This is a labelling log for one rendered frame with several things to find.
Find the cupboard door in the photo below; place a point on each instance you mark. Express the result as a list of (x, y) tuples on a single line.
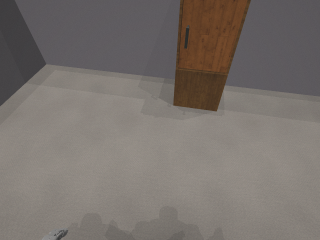
[(213, 29)]

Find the left robot hand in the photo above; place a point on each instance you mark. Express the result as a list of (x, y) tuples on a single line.
[(56, 234)]

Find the handle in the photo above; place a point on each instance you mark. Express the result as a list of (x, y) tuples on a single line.
[(186, 37)]

